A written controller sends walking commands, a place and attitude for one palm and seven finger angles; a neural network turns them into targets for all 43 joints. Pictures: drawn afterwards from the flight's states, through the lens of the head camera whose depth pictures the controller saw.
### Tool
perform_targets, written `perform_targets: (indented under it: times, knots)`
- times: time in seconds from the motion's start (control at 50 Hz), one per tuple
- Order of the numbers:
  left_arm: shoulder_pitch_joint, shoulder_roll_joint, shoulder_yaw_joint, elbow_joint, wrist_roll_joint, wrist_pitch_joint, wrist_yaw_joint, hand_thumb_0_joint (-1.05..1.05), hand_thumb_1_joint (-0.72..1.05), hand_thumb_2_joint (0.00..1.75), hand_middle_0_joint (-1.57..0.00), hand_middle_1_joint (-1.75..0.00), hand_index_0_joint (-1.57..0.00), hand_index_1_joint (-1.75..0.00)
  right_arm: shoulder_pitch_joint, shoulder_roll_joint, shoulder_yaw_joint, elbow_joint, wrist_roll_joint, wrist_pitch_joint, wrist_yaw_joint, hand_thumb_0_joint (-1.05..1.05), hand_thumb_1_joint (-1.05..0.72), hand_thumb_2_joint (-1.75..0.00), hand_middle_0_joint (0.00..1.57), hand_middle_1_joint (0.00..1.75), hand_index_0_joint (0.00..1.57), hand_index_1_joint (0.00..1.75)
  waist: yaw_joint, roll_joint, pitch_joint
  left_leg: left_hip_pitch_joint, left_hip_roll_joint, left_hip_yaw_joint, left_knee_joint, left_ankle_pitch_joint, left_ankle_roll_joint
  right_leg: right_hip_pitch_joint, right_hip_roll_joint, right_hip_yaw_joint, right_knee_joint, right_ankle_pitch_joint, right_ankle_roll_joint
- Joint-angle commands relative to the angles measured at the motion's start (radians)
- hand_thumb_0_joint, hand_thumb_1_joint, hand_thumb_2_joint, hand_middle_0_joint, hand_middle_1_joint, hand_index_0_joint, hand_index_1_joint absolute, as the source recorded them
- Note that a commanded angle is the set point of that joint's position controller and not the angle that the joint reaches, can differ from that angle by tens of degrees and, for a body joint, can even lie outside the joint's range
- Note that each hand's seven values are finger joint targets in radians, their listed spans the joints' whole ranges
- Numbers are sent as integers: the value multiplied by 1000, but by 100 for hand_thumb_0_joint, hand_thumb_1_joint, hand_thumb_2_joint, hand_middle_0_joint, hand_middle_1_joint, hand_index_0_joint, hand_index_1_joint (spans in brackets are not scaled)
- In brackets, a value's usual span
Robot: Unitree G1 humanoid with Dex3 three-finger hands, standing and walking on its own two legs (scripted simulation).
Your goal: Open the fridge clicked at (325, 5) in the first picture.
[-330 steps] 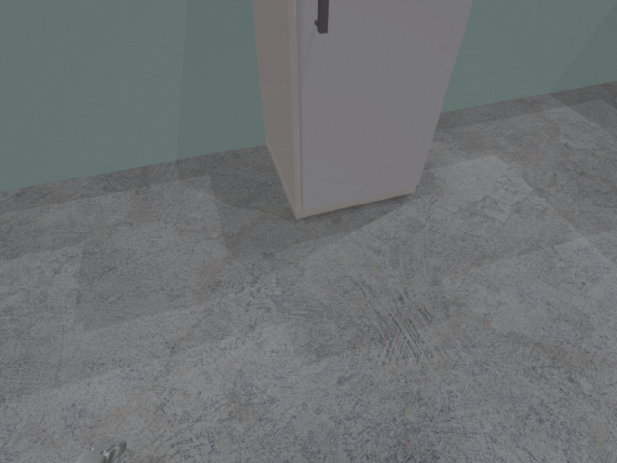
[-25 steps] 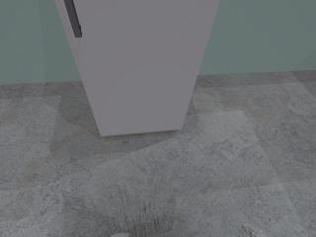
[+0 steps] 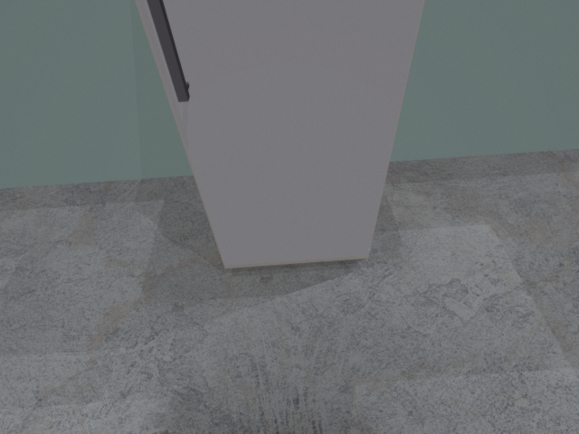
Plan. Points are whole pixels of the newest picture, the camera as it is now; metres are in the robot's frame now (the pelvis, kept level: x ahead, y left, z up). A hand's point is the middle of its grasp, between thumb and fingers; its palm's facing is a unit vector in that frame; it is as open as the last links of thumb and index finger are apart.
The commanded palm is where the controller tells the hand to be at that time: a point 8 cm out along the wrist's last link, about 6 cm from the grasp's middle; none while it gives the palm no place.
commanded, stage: take the last steps up to it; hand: left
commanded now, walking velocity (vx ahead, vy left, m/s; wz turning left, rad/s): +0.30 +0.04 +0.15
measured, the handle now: (161, 11) +0.79 +0.26 +0.25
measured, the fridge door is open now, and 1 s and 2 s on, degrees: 0 0 0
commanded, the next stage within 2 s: come to a stop and stand still in 1.02 s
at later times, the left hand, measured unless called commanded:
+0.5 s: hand out of the picture -0.07 +0.20 -0.17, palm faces +0.21 -0.97 -0.14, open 7.4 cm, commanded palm none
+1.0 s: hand (179, 307) +0.38 +0.24 -0.16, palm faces -0.03 -0.97 -0.22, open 7.4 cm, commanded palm none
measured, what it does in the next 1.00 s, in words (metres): walks ahead: left foot, then right foot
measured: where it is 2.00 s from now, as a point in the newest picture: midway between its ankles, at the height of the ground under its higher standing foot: (294, 417)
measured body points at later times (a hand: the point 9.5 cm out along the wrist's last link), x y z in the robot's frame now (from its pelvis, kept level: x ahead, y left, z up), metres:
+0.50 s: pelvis +0.07 +0.06 -0.01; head +0.08 +0.08 +0.44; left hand -0.08 +0.25 -0.16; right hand +0.18 -0.17 -0.14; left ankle +0.10 +0.17 -0.74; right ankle +0.00 -0.10 -0.72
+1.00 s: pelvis +0.24 +0.06 -0.01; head +0.27 +0.05 +0.44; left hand +0.38 +0.30 -0.14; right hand +0.13 -0.14 -0.17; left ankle +0.10 +0.17 -0.73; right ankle +0.35 -0.04 -0.74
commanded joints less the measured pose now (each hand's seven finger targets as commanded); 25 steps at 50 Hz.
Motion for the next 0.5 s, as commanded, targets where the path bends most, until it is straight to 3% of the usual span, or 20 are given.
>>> perform_targets:
  times: [0.0,0.02,0.04,0.08,0.14,0.26,0.34,0.36,0.4,0.42,0.44,0.46,0.48]
  knots:
    - [139,222,63,-21,8,-28,8,0,90,90,-20,-30,-20,-30,-78,-115,-35,-97,-21,-6,11,0,-90,-90,20,30,20,30,84,-292,77,-310,66,-37,431,-207,-23,4,-398,477,-451,-424,-162]
    - [117,188,53,-17,8,-37,4,0,90,90,-20,-30,-20,-30,-59,-108,-37,-73,-23,-7,20,0,-90,-90,20,30,20,30,55,-192,104,-314,80,-26,497,-128,-24,-17,-347,393,-437,-377,-138]
    - [100,165,46,-16,6,-49,0,0,90,90,-20,-30,-20,-30,-18,-90,-37,-50,-24,-10,27,0,-90,-90,20,30,20,30,31,-144,86,-310,88,-6,525,-56,-33,14,-294,289,-404,-264,-113]
    - [146,130,39,3,4,-67,-3,0,90,90,-20,-30,-20,-30,17,-67,-36,-31,-24,-18,32,0,-90,-90,20,30,20,30,36,-170,49,-313,103,18,542,21,-48,75,-249,183,-379,-117,-89]
    - [216,114,33,38,9,-78,-3,0,90,90,-20,-30,-20,-30,-9,-59,-34,-33,-24,-21,33,0,-90,-90,20,30,20,30,55,-209,69,-338,130,36,518,61,-63,96,-255,161,-394,-99,-99]
    - [325,119,31,106,18,-89,-7,0,90,90,-20,-30,-20,-30,-110,-43,-19,-52,-18,-37,40,0,-90,-90,20,30,20,30,88,-216,87,-333,155,85,325,40,-57,139,-271,156,-399,-55,-133]
    - [335,137,36,139,23,-82,-8,0,90,90,-20,-30,-20,-30,-157,-16,-2,-65,-11,-58,44,0,-90,-90,20,30,20,30,95,-235,94,-177,131,139,127,-19,-31,77,-275,116,-355,-3,-141]
    - [331,138,39,146,22,-79,-7,0,90,90,-20,-30,-20,-30,-144,-12,-1,-61,-9,-65,41,0,-90,-90,20,30,20,30,87,-237,76,-115,124,145,73,-27,-25,66,-273,112,-320,35,-141]
    - [304,135,41,153,15,-69,-9,0,90,90,-20,-30,-20,-30,-35,-28,-2,-22,-8,-79,31,0,-90,-90,20,30,20,30,31,-189,41,135,86,199,-71,53,-21,-52,-221,50,-221,3,-108]
    - [303,107,35,154,13,-64,-12,0,90,90,-20,-30,-20,-30,64,-65,-10,14,-8,-88,19,0,-90,-90,20,30,20,30,-10,-93,2,298,101,178,-126,20,-18,-126,-175,16,-86,5,-86]
    - [313,48,27,140,7,-62,-17,0,90,90,-20,-30,-20,-30,185,-155,-34,47,-17,-97,5,0,-90,-90,20,30,20,30,-58,128,-64,459,302,-73,-193,-77,35,-276,-86,-60,174,-87,-45]
    - [282,14,16,105,8,-63,-19,0,90,90,-20,-30,-20,-30,294,-235,-49,69,-17,-93,-5,0,-90,-90,20,30,20,30,-84,248,-86,482,483,-325,-322,-132,111,-414,-17,-91,425,-295,-18]
    - [224,43,19,86,14,-55,-14,0,90,90,-20,-30,-20,-30,272,-230,-47,68,-16,-88,-14,0,-90,-90,20,30,20,30,-86,230,-66,404,509,-365,-364,-253,146,-451,-51,-12,572,-294,-31]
